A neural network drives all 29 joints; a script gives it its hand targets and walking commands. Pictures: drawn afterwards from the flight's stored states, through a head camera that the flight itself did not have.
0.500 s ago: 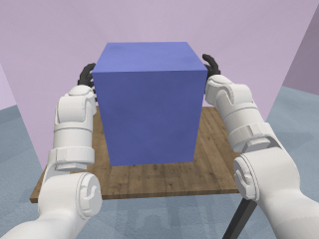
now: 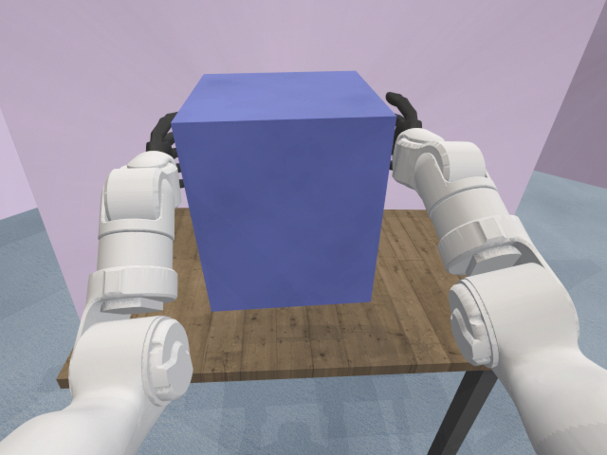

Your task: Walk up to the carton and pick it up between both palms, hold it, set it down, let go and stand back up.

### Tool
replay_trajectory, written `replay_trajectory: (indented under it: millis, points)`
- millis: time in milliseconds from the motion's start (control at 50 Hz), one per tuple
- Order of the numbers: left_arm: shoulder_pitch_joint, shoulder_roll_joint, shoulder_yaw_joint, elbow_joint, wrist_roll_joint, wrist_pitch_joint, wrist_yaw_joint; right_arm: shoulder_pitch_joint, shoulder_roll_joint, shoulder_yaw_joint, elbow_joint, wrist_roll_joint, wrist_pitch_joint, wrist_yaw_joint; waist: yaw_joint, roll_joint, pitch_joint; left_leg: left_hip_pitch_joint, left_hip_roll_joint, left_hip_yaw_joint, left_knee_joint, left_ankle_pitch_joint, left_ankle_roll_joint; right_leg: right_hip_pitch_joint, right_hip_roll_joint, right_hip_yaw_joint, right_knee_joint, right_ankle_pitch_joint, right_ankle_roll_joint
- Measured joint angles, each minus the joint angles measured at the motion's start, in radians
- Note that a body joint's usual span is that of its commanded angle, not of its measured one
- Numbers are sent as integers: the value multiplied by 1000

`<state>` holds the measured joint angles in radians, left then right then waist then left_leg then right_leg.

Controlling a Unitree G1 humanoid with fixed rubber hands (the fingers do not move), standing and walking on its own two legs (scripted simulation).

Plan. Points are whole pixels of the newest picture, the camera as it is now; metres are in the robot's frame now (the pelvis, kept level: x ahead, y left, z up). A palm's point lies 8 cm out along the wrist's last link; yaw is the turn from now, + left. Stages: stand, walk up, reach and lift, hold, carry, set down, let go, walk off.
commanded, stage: hold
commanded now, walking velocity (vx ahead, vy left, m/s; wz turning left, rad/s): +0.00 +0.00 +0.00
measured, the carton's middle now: (286, 186) +0.39 +0.01 +0.26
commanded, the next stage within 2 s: none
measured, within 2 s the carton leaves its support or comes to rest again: neither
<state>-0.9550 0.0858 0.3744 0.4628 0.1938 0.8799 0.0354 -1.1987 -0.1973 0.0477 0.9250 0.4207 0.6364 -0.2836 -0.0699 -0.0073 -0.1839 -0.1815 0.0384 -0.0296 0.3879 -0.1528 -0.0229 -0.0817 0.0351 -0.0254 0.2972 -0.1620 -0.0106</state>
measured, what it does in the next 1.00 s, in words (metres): stands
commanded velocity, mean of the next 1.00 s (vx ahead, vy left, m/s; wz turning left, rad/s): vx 0.00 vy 0.00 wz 0.00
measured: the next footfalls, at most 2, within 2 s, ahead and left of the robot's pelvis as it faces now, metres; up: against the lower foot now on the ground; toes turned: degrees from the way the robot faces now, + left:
none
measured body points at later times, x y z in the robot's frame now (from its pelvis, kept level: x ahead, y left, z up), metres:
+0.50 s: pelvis +0.00 +0.00 +0.00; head -0.09 +0.02 +0.44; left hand +0.39 +0.17 +0.29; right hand +0.39 -0.13 +0.33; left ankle +0.04 +0.13 -0.75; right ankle +0.00 -0.11 -0.75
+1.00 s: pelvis +0.00 +0.00 +0.00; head -0.09 +0.01 +0.44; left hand +0.38 +0.17 +0.30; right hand +0.39 -0.14 +0.33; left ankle +0.04 +0.13 -0.75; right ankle +0.00 -0.11 -0.75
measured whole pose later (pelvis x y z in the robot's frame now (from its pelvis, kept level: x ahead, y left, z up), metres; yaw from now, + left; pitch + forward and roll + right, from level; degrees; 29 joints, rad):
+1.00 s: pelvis +0.00 +0.00 +0.00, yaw +0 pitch -3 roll -1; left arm -1.00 0.10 0.39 0.49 0.19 0.90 0.02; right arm -1.24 -0.19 0.02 0.93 0.42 0.68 -0.31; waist -0.06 0.00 -0.20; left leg -0.20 0.04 -0.05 0.39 -0.15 -0.03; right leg -0.10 0.05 -0.01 0.31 -0.17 -0.02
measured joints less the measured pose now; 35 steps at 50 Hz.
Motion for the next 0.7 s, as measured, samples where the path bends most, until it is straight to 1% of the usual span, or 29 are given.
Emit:
replay_trajectory:
  millis: [60, 140, 300, 440, 600, 700]
  points:
    - [-3, 4, 6, -6, -4, 6, -2, -7, 2, 2, -3, 1, 6, -4, 2, 6, -4, -2, 1, -2, 5, -3, -1, -1, 2, 1, 4, -2, -1]
    - [-25, 11, 23, 20, 0, 7, -11, -21, 8, -13, 9, -15, 16, -7, 5, 5, -4, -1, -1, -7, 2, -1, -1, 0, 1, -1, 5, -4, -1]
    - [-49, 23, 10, 49, 6, 9, -22, -36, 4, -20, 21, -13, 27, -12, 6, -3, -3, -11, -4, -15, -1, 3, -2, -10, 2, -2, 4, -3, -2]
    - [-27, 26, -7, 10, -5, 13, -19, -31, 5, -19, 0, -1, 26, -18, -4, -3, -4, -17, -6, -21, 4, -1, -4, -10, 2, -3, 0, -4, -2]
    - [-8, 10, 0, -18, 5, 26, -17, -11, 0, -3, -20, 15, 34, -18, -3, 3, 4, -3, -7, -21, 10, -10, -2, 5, 3, 3, 1, -9, 0]
    - [18, 10, -12, -62, -8, 32, -11, 10, -5, 18, -65, 27, 43, -25, -4, 8, -1, -7, -6, -23, 15, -12, -2, 4, 5, 5, 2, -10, -1]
